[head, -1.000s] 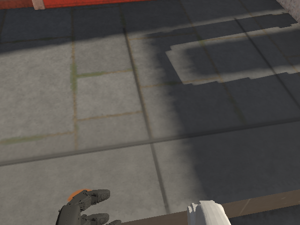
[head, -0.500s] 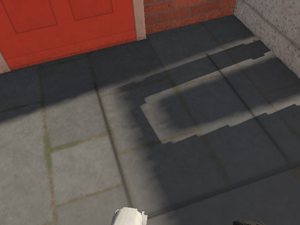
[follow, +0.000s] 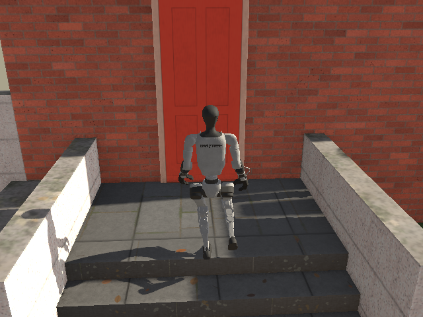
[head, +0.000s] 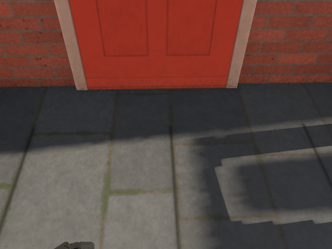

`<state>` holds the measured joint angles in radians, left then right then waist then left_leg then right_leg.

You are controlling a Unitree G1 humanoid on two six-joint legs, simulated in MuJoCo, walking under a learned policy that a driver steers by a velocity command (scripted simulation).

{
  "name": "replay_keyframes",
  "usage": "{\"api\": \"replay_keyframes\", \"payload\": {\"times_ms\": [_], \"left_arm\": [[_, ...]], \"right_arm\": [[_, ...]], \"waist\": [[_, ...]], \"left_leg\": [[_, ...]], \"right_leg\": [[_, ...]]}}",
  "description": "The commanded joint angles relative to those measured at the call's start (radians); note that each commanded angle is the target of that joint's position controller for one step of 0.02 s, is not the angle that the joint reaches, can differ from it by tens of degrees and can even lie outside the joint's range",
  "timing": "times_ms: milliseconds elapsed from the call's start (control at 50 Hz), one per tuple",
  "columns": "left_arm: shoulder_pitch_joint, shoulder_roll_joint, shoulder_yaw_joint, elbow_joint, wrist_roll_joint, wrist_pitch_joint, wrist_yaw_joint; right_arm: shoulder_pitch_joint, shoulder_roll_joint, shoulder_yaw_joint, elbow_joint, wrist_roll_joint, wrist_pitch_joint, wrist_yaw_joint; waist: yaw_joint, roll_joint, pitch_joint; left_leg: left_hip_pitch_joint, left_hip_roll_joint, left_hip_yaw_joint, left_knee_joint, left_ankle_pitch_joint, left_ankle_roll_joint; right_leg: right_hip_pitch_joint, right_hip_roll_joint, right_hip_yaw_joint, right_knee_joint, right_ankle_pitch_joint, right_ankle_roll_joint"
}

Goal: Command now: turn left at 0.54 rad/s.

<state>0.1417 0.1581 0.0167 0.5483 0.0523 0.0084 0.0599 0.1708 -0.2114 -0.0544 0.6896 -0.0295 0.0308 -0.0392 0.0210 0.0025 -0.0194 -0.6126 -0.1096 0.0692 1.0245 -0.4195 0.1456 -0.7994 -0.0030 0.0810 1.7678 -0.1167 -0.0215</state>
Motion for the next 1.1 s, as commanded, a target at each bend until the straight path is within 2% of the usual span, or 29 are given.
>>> {"api": "replay_keyframes", "payload": {"times_ms": [20, 40, 60, 100, 120, 140, 160, 200, 280, 380, 420, 460, 480, 500, 520, 540, 560, 600, 620, 660, 700, 740, 820, 1100], "left_arm": [[0.128, -0.005, -0.013, -0.03, -0.004, 0.028, 0.014], [0.096, 0.001, -0.014, -0.042, -0.004, 0.032, 0.015], [0.044, 0.024, -0.015, -0.063, -0.016, 0.042, 0.012], [-0.051, 0.038, -0.017, -0.097, -0.031, 0.053, 0.011], [-0.043, 0.06, -0.011, -0.082, -0.037, 0.057, 0.008], [-0.061, 0.068, -0.008, -0.08, -0.041, 0.054, 0.01], [-0.054, 0.082, -0.002, -0.068, -0.028, 0.043, 0.012], [-0.076, 0.073, 0.0, -0.055, -0.036, 0.031, 0.007], [-0.078, 0.057, -0.001, -0.025, -0.041, 0.033, -0.017], [-0.072, 0.062, 0.002, 0.007, -0.05, 0.016, -0.033], [-0.044, 0.066, 0.006, 0.021, -0.059, 0.006, -0.03], [0.041, 0.043, 0.004, 0.049, -0.057, -0.012, -0.023], [0.055, 0.079, 0.012, 0.043, -0.033, -0.026, -0.016], [0.069, 0.148, 0.018, 0.027, -0.018, -0.039, -0.011], [0.028, 0.134, 0.015, 0.032, -0.032, -0.034, -0.014], [0.043, 0.082, 0.002, 0.035, -0.04, -0.034, -0.02], [0.027, 0.07, -0.003, 0.036, -0.041, -0.034, -0.024], [0.028, 0.097, 0.005, 0.04, -0.037, -0.046, -0.024], [0.027, 0.109, 0.01, 0.042, -0.038, -0.052, -0.022], [0.062, 0.113, 0.017, 0.063, -0.044, -0.065, -0.022], [0.083, 0.104, 0.017, 0.077, -0.048, -0.072, -0.025], [0.086, 0.097, 0.017, 0.086, -0.048, -0.073, -0.027], [0.101, 0.099, 0.02, 0.104, -0.046, -0.068, -0.025], [0.144, 0.119, 0.029, 0.16, -0.048, -0.05, -0.025]], "right_arm": [[-0.061, -0.039, 0.01, -0.062, 0.003, -0.046, 0.004], [-0.037, -0.05, 0.008, -0.064, 0.008, -0.047, -0.002], [-0.032, -0.063, 0.009, -0.098, 0.009, -0.028, -0.016], [0.024, -0.09, 0.001, -0.126, 0.0, -0.004, -0.036], [0.038, -0.092, -0.003, -0.144, 0.002, -0.002, -0.039], [0.047, -0.088, -0.003, -0.167, 0.002, -0.006, -0.04], [0.064, -0.096, -0.014, -0.163, 0.0, -0.025, -0.032], [0.057, -0.089, -0.014, -0.169, 0.005, -0.044, -0.032], [0.071, -0.047, 0.001, -0.165, 0.002, -0.048, -0.032], [0.12, -0.071, -0.007, -0.13, -0.015, -0.05, -0.005], [0.11, -0.074, -0.006, -0.115, -0.011, -0.052, 0.005], [0.085, -0.067, 0.001, -0.092, 0.017, -0.057, 0.009], [0.112, -0.037, 0.01, -0.079, 0.031, -0.073, 0.014], [0.156, 0.021, 0.027, -0.08, 0.038, -0.086, 0.022], [0.197, 0.008, 0.022, -0.048, 0.053, -0.074, 0.023], [0.165, -0.037, 0.011, -0.032, 0.036, -0.061, 0.019], [0.141, -0.026, 0.011, -0.018, 0.027, -0.059, 0.022], [0.107, -0.034, 0.008, -0.012, 0.019, -0.059, 0.035], [0.121, -0.041, 0.006, 0.001, 0.021, -0.064, 0.038], [0.13, -0.041, 0.007, 0.024, 0.029, -0.067, 0.035], [0.12, -0.045, 0.007, 0.037, 0.031, -0.069, 0.028], [0.118, -0.04, 0.009, 0.048, 0.032, -0.067, 0.025], [0.114, -0.044, 0.009, 0.065, 0.031, -0.059, 0.019], [0.116, -0.065, 0.012, 0.105, 0.031, -0.055, 0.006]], "waist": [[0.064, 0.046, 0.033], [0.044, 0.045, 0.021], [0.008, 0.082, 0.01], [-0.052, 0.084, -0.016], [-0.068, 0.067, -0.041], [-0.081, 0.077, -0.08], [-0.089, 0.086, -0.104], [-0.088, 0.065, -0.105], [-0.076, 0.079, -0.075], [-0.102, 0.128, -0.036], [-0.087, 0.132, -0.021], [-0.023, 0.101, -0.019], [-0.021, 0.039, -0.06], [-0.035, -0.122, -0.123], [-0.062, -0.224, -0.133], [-0.038, -0.192, -0.116], [-0.041, -0.162, -0.068], [-0.036, -0.116, -0.034], [-0.041, -0.082, -0.025], [-0.034, -0.037, -0.059], [-0.03, -0.029, -0.085], [-0.032, -0.026, -0.076], [-0.031, -0.01, -0.04], [-0.014, -0.005, 0.011]], "left_leg": [[-0.002, 0.129, -0.342, -0.407, 0.047, 0.026], [0.043, 0.127, -0.363, -0.406, 0.073, 0.032], [0.16, 0.142, -0.405, -0.454, 0.137, 0.045], [0.308, 0.184, -0.516, -0.493, 0.212, 0.062], [0.374, 0.204, -0.525, -0.516, 0.273, 0.031], [0.44, 0.243, -0.564, -0.52, 0.363, 0.03], [0.466, 0.267, -0.582, -0.537, 0.414, 0.012], [0.494, 0.281, -0.565, -0.544, 0.49, 0.02], [0.505, 0.242, -0.479, -0.565, 0.536, 0.043], [0.475, 0.22, -0.426, -0.598, 0.546, 0.087], [0.428, 0.226, -0.427, -0.595, 0.583, 0.088], [0.348, 0.208, -0.399, -0.563, 0.604, 0.037], [0.259, 0.196, -0.384, -0.545, 0.515, -0.019], [0.13, 0.152, -0.307, -0.477, 0.238, -0.072], [0.158, 0.068, -0.192, -0.48, -0.024, -0.101], [0.219, 0.086, -0.182, -0.513, -0.012, -0.111], [0.244, 0.092, -0.19, -0.567, 0.066, -0.115], [0.305, 0.103, -0.202, -0.618, 0.182, -0.108], [0.305, 0.111, -0.203, -0.634, 0.225, -0.107], [0.32, 0.12, -0.207, -0.651, 0.267, -0.106], [0.345, 0.124, -0.206, -0.647, 0.289, -0.11], [0.359, 0.127, -0.203, -0.649, 0.292, -0.114], [0.386, 0.135, -0.203, -0.655, 0.311, -0.116], [0.408, 0.155, -0.203, -0.694, 0.318, -0.104]], "right_leg": [[-0.064, -0.022, -0.009, -0.049, 0.033, 0.026], [-0.09, -0.026, -0.014, -0.072, 0.041, 0.039], [-0.134, -0.028, -0.044, -0.185, -0.038, 0.075], [-0.194, -0.019, -0.05, -0.269, -0.106, 0.122], [-0.183, -0.032, -0.07, -0.347, -0.097, 0.13], [-0.169, -0.041, -0.047, -0.388, -0.093, 0.126], [-0.16, -0.042, -0.045, -0.395, -0.089, 0.114], [-0.136, -0.052, -0.036, -0.441, -0.086, 0.098], [-0.042, -0.041, -0.056, -0.623, -0.117, 0.08], [0.192, 0.0, -0.107, -0.929, -0.273, 0.048], [0.327, 0.018, -0.116, -1.065, -0.28, 0.026], [0.568, 0.009, -0.113, -1.37, -0.065, 0.004], [0.745, -0.073, -0.015, -1.414, 0.044, -0.008], [0.908, -0.252, 0.186, -1.426, 0.153, -0.05], [0.813, -0.294, 0.259, -1.422, 0.191, -0.169], [0.765, -0.264, 0.249, -1.433, 0.103, -0.186], [0.723, -0.206, 0.205, -1.433, 0.008, -0.153], [0.664, -0.143, 0.139, -1.437, -0.042, -0.095], [0.685, -0.12, 0.104, -1.417, 0.029, -0.086], [0.752, -0.105, 0.066, -1.363, 0.198, -0.08], [0.775, -0.109, 0.059, -1.347, 0.288, -0.086], [0.766, -0.106, 0.054, -1.346, 0.303, -0.088], [0.732, -0.096, 0.044, -1.356, 0.283, -0.084], [0.72, -0.077, 0.033, -1.395, 0.159, -0.069]]}}
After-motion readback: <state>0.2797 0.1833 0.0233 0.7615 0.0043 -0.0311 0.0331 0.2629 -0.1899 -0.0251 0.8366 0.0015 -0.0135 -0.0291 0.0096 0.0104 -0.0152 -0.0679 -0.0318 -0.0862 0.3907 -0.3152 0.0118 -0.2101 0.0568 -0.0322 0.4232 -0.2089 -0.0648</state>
